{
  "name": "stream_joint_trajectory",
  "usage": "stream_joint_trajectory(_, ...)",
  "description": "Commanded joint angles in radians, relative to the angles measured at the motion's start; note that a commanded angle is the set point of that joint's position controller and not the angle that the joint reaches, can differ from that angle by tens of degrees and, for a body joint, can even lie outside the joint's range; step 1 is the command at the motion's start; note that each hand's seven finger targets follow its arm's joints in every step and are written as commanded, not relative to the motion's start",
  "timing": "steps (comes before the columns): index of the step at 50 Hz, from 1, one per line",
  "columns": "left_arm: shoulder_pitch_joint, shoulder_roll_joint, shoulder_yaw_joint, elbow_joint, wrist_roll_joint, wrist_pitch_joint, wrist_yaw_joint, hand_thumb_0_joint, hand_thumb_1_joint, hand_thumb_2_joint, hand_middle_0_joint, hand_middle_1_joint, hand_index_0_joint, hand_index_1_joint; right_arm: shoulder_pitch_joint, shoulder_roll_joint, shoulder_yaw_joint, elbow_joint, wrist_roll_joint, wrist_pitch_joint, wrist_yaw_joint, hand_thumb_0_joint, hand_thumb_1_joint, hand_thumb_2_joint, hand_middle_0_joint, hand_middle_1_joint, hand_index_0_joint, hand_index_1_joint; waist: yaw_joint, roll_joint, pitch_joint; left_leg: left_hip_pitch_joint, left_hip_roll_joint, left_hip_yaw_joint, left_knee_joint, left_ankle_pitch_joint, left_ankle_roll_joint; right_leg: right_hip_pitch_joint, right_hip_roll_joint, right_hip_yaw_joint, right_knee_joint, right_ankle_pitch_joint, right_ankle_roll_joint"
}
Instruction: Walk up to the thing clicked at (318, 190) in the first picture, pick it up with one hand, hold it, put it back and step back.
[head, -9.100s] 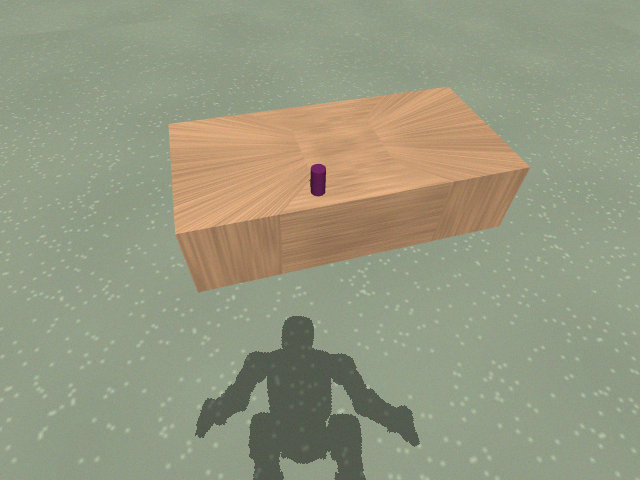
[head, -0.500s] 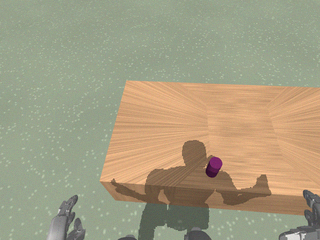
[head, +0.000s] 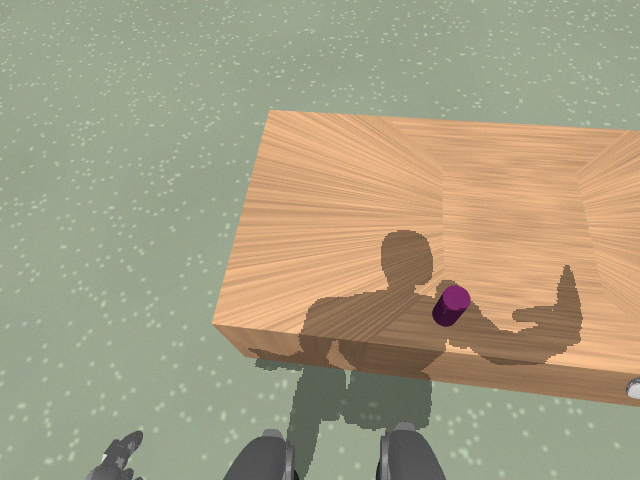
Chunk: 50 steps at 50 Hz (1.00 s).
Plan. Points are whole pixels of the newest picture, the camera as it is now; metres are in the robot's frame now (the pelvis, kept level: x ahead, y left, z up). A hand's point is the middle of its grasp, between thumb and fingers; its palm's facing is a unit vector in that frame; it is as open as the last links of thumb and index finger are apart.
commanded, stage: go down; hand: right
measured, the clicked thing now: (450, 306) +0.44 -0.22 -0.31
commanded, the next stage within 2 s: approach in 0.68 s
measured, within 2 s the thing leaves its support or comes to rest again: neither
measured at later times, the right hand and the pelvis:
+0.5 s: hand out of the picture +0.33 -0.39 -0.02, palm faces +0.17 +0.97 -0.14, open 16.8 cm; pelvis -0.01 -0.01 -0.01, yaw +0 degrees
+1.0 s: hand out of the picture +0.36 -0.40 -0.04, palm faces +0.17 +0.98 -0.10, open 17.5 cm; pelvis -0.02 -0.02 -0.04, yaw +2 degrees
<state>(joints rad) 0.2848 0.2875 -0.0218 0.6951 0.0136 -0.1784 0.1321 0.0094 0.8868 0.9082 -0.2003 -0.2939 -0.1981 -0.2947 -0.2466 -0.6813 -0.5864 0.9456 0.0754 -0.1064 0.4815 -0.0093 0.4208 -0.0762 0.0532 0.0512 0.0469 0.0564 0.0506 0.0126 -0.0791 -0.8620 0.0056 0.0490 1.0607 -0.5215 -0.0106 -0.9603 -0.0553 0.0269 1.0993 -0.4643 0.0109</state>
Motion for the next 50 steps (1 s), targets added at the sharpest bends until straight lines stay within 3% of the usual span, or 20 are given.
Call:
stream_joint_trajectory(1,0.078,0.215,0.076,-0.080,0.006,-0.025,0.014,0.000,0.898,0.909,-0.195,-0.298,-0.193,-0.299,-0.229,-0.423,-0.096,-0.096,0.017,-0.099,0.026,0.000,0.397,-0.070,0.063,0.045,0.050,0.045,-0.009,-0.166,-0.405,0.084,-0.020,-0.017,-0.135,0.320,0.031,0.385,0.020,0.018,-0.123,0.361,-0.038)
stream_joint_trajectory(7,0.083,0.214,0.060,-0.080,0.012,-0.008,-0.004,0.000,0.905,0.901,-0.196,-0.298,-0.196,-0.297,-0.276,-0.476,-0.113,-0.019,0.008,-0.131,0.045,0.000,0.373,-0.065,0.072,0.042,0.057,0.042,-0.023,-0.172,-0.378,0.090,-0.021,-0.017,-0.144,0.320,0.033,0.360,0.022,0.019,-0.125,0.356,-0.039)
stream_joint_trajectory(12,0.085,0.217,0.056,-0.079,0.015,0.003,-0.018,0.000,0.908,0.896,-0.196,-0.301,-0.199,-0.297,-0.324,-0.482,-0.101,0.049,0.001,-0.156,0.060,0.000,0.387,-0.070,0.066,0.044,0.053,0.044,-0.004,-0.148,-0.365,0.063,-0.023,-0.021,-0.131,0.326,0.031,0.327,0.023,0.019,-0.101,0.352,-0.042)
stream_joint_trajectory(14,0.087,0.228,0.059,-0.086,0.014,0.007,-0.025,0.000,0.909,0.895,-0.196,-0.302,-0.200,-0.297,-0.362,-0.514,-0.111,0.037,0.001,-0.170,0.060,0.000,0.379,-0.070,0.067,0.043,0.054,0.043,-0.005,-0.159,-0.367,0.059,-0.023,-0.020,-0.131,0.300,0.032,0.318,0.025,0.020,-0.108,0.310,-0.044)
stream_joint_trajectory(17,0.081,0.233,0.057,-0.090,0.013,0.010,-0.033,0.000,0.910,0.895,-0.196,-0.304,-0.201,-0.299,-0.387,-0.484,-0.088,0.068,0.011,-0.183,0.072,0.000,0.394,-0.069,0.066,0.044,0.053,0.044,0.003,-0.181,-0.362,0.008,-0.026,-0.011,-0.122,0.246,0.035,0.333,0.020,0.031,-0.115,0.268,-0.039)
stream_joint_trajectory(19,0.088,0.235,0.055,-0.087,0.012,0.013,-0.037,0.000,0.915,0.898,-0.196,-0.305,-0.201,-0.299,-0.395,-0.499,-0.094,0.073,0.011,-0.188,0.077,0.000,0.388,-0.069,0.068,0.043,0.054,0.043,0.003,-0.164,-0.400,-0.001,-0.027,-0.008,-0.111,0.272,0.033,0.343,0.015,0.033,-0.090,0.319,-0.039)
stream_joint_trajectory(22,0.093,0.243,0.051,-0.092,0.011,0.021,-0.041,0.000,0.915,0.898,-0.193,-0.303,-0.199,-0.297,-0.448,-0.546,-0.111,0.035,0.014,-0.199,0.075,0.000,0.416,-0.072,0.062,0.045,0.051,0.045,-0.002,-0.204,-0.438,0.008,-0.025,-0.009,-0.108,0.268,0.035,0.365,0.016,0.036,-0.096,0.316,-0.038)
stream_joint_trajectory(24,0.088,0.233,0.044,-0.095,0.010,0.025,-0.046,0.000,0.913,0.900,-0.193,-0.303,-0.198,-0.298,-0.416,-0.512,-0.100,0.075,0.013,-0.197,0.077,0.000,0.446,-0.068,0.059,0.046,0.049,0.046,0.000,-0.202,-0.453,-0.003,-0.026,-0.006,-0.101,0.286,0.034,0.379,0.015,0.038,-0.083,0.357,-0.038)
stream_joint_trajectory(25,0.099,0.242,0.047,-0.094,0.009,0.026,-0.046,0.000,0.911,0.901,-0.193,-0.302,-0.196,-0.298,-0.431,-0.550,-0.122,0.051,0.013,-0.201,0.074,0.000,0.438,-0.067,0.061,0.045,0.050,0.045,-0.003,-0.195,-0.466,0.011,-0.026,-0.006,-0.102,0.301,0.033,0.380,0.016,0.037,-0.077,0.371,-0.038)
stream_joint_trajectory(28,0.104,0.250,0.051,-0.085,0.012,0.038,-0.050,0.000,0.908,0.901,-0.191,-0.301,-0.195,-0.296,-0.458,-0.566,-0.128,0.035,0.012,-0.205,0.070,0.000,0.442,-0.065,0.062,0.045,0.052,0.045,-0.010,-0.234,-0.469,-0.014,-0.029,0.001,-0.100,0.284,0.038,0.410,0.008,0.048,-0.090,0.397,-0.029)
stream_joint_trajectory(32,0.099,0.241,0.047,-0.090,0.009,0.044,-0.058,0.000,0.910,0.902,-0.192,-0.302,-0.195,-0.298,-0.447,-0.546,-0.116,0.066,0.005,-0.204,0.063,0.000,0.458,-0.059,0.062,0.044,0.052,0.044,-0.007,-0.230,-0.416,-0.019,-0.032,0.004,-0.113,0.239,0.041,0.377,0.007,0.056,-0.120,0.313,-0.028)
stream_joint_trajectory(34,0.109,0.248,0.052,-0.089,0.008,0.047,-0.060,0.000,0.914,0.904,-0.191,-0.301,-0.194,-0.296,-0.463,-0.548,-0.116,0.065,0.004,-0.206,0.063,0.000,0.478,-0.063,0.058,0.046,0.050,0.046,-0.006,-0.222,-0.423,-0.038,-0.033,0.006,-0.106,0.238,0.041,0.397,-0.007,0.074,-0.122,0.331,-0.023)
stream_joint_trajectory(35,0.099,0.237,0.043,-0.095,0.009,0.049,-0.062,0.000,0.911,0.903,-0.191,-0.301,-0.194,-0.298,-0.447,-0.520,-0.102,0.100,0.007,-0.203,0.068,0.000,0.484,-0.058,0.059,0.045,0.050,0.045,-0.004,-0.221,-0.400,-0.050,-0.033,0.008,-0.111,0.227,0.041,0.390,-0.008,0.075,-0.125,0.327,-0.022)
stream_joint_trajectory(37,0.104,0.245,0.049,-0.097,0.007,0.050,-0.066,0.000,0.905,0.902,-0.191,-0.300,-0.194,-0.297,-0.470,-0.537,-0.108,0.089,0.010,-0.205,0.066,0.000,0.474,-0.058,0.061,0.044,0.051,0.044,-0.002,-0.223,-0.377,-0.042,-0.032,0.006,-0.117,0.215,0.041,0.368,-0.006,0.076,-0.132,0.285,-0.024)
stream_joint_trajectory(39,0.101,0.236,0.039,-0.099,0.008,0.050,-0.067,0.000,0.890,0.919,-0.194,-0.289,-0.185,-0.298,-0.467,-0.517,-0.096,0.113,0.012,-0.211,0.070,0.000,0.580,-0.069,0.032,0.057,0.040,0.057,-0.001,-0.221,-0.381,-0.061,-0.031,0.006,-0.104,0.219,0.040,0.367,-0.010,0.078,-0.121,0.295,-0.023)
stream_joint_trajectory(40,0.104,0.238,0.042,-0.098,0.008,0.050,-0.068,0.000,0.890,0.906,-0.203,-0.300,-0.199,-0.303,-0.496,-0.515,-0.090,0.108,0.008,-0.217,0.071,0.000,0.556,-0.076,0.038,0.056,0.039,0.056,0.015,-0.202,-0.402,-0.076,-0.034,0.005,-0.094,0.223,0.040,0.360,-0.009,0.076,-0.105,0.300,-0.027)
stream_joint_trajectory(41,0.110,0.247,0.048,-0.089,0.009,0.049,-0.067,0.000,0.886,0.912,-0.198,-0.295,-0.192,-0.301,-0.532,-0.522,-0.092,0.097,0.014,-0.229,0.072,0.000,0.560,-0.086,0.034,0.060,0.037,0.059,0.023,-0.200,-0.380,-0.103,-0.035,0.007,-0.082,0.203,0.041,0.345,-0.012,0.085,-0.101,0.276,-0.025)
stream_joint_trajectory(42,0.099,0.238,0.037,-0.091,0.010,0.048,-0.071,0.000,0.885,0.914,-0.197,-0.296,-0.190,-0.303,-0.506,-0.480,-0.073,0.158,0.021,-0.237,0.079,0.000,0.557,-0.083,0.035,0.058,0.038,0.058,0.028,-0.198,-0.346,-0.139,-0.034,0.009,-0.066,0.191,0.040,0.322,-0.017,0.089,-0.092,0.271,-0.021)
stream_joint_trajectory(46,0.073,0.224,0.020,-0.098,0.019,0.033,-0.081,0.000,0.884,0.916,-0.196,-0.295,-0.189,-0.302,-0.554,-0.430,-0.066,0.205,0.050,-0.310,0.092,0.000,0.596,-0.090,0.025,0.063,0.032,0.063,0.047,-0.152,-0.312,-0.244,-0.034,0.007,0.020,0.140,0.039,0.145,-0.011,0.073,0.008,0.167,-0.035)
stream_joint_trajectory(50,0.054,0.223,0.008,-0.128,0.029,0.016,-0.091,0.000,0.881,0.918,-0.192,-0.292,-0.184,-0.300,-0.567,-0.401,-0.089,0.163,0.101,-0.413,0.127,0.000,0.592,-0.094,0.025,0.064,0.034,0.063,0.040,-0.171,-0.441,-0.391,-0.038,0.014,0.187,0.106,0.039,0.035,-0.009,0.078,0.169,0.159,-0.034)
